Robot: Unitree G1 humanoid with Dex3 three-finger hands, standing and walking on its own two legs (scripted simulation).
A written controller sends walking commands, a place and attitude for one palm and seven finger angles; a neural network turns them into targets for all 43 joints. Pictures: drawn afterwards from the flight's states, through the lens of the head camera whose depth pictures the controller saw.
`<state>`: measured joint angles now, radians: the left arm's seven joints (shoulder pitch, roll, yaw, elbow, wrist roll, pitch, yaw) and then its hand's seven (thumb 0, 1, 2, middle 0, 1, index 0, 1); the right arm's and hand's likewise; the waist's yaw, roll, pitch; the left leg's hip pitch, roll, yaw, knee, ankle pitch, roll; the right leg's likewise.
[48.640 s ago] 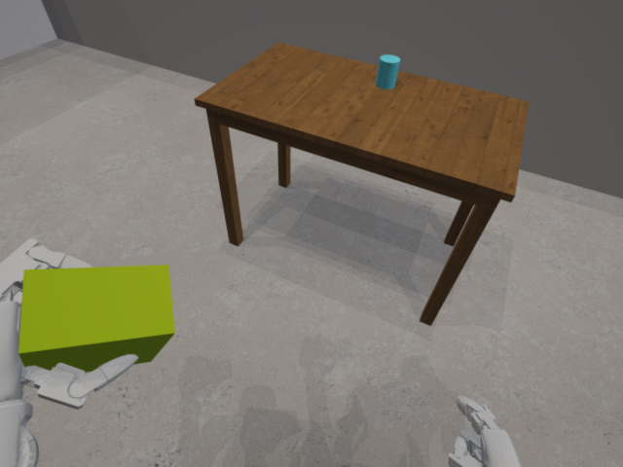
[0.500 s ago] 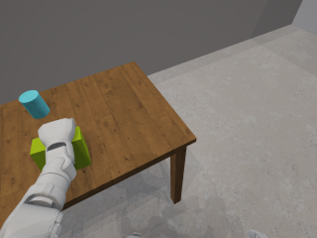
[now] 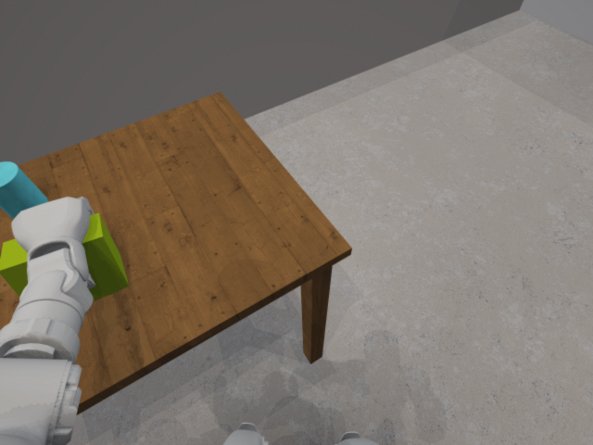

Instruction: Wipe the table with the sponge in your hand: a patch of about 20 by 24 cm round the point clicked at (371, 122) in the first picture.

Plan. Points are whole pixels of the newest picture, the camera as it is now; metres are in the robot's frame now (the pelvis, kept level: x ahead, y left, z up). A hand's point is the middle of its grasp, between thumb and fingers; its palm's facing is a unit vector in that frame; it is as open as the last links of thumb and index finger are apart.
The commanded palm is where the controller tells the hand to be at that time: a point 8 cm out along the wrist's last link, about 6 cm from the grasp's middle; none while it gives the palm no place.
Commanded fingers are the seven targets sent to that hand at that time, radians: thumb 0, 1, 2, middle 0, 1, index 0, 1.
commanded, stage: wipe forward along the middle lane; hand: left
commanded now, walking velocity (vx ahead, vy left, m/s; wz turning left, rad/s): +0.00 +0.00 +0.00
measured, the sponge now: (75, 273) +0.37 +0.35 -0.02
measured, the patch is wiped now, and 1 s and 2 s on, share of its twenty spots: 1.00 1.00 1.00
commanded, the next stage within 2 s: slide back across to the first lane in 0.20 s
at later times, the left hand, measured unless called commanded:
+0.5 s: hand (57, 234) +0.41 +0.37 +0.03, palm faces -0.13 -0.02 -0.99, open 10.6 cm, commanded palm +0.39 +0.37 +0.06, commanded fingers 0.00 0.10 1.30 -1.20 -1.60 -1.20 -1.60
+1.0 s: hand (37, 235) +0.41 +0.41 +0.03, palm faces -0.09 -0.04 -0.99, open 10.6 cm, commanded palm +0.37 +0.41 +0.07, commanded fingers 0.00 0.10 1.30 -1.20 -1.60 -1.20 -1.60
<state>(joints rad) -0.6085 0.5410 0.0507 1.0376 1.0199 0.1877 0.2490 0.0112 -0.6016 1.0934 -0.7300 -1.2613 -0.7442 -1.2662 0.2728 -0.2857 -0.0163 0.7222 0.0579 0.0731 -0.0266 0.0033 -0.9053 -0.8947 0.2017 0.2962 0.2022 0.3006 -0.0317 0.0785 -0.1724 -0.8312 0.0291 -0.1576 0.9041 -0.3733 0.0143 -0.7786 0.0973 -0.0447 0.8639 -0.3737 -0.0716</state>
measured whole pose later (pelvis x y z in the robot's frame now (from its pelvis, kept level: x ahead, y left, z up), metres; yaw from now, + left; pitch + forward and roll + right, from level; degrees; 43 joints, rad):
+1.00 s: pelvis +0.03 +0.07 +0.02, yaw -2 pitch +15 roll -3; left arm -0.50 0.49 0.10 0.93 1.05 0.19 0.30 0.01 -0.58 1.09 -0.68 -1.32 -0.70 -1.33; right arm 0.23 -0.24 -0.01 0.68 0.06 0.12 0.01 0.00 -0.90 -0.89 0.20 0.30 0.20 0.30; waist -0.02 0.05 -0.19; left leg -0.70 -0.01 -0.08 0.82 -0.38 0.02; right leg -0.62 0.04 0.03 0.70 -0.35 0.02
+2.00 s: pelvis +0.05 +0.08 +0.03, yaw -1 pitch +13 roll -4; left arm -0.25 0.50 0.06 0.64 0.99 0.28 0.28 0.00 -0.53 1.09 -0.63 -1.37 -0.64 -1.38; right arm 0.21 -0.26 -0.01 0.66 0.06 0.13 0.01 0.00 -0.90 -0.89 0.20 0.30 0.20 0.30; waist 0.00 0.06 -0.17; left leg -0.61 -0.02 -0.10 0.79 -0.39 0.03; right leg -0.51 0.04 0.02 0.65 -0.36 0.02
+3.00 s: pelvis +0.07 +0.07 +0.03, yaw +0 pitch +8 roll -3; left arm 0.20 0.35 -0.06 0.16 0.99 0.42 0.31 0.00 -0.50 1.07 -0.59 -1.40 -0.60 -1.41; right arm 0.13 -0.24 0.01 0.61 0.07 0.12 0.03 0.01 -0.90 -0.89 0.20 0.30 0.20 0.30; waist 0.06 0.08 -0.19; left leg -0.47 -0.02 -0.09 0.76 -0.42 0.03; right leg -0.38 0.03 0.02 0.64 -0.40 0.02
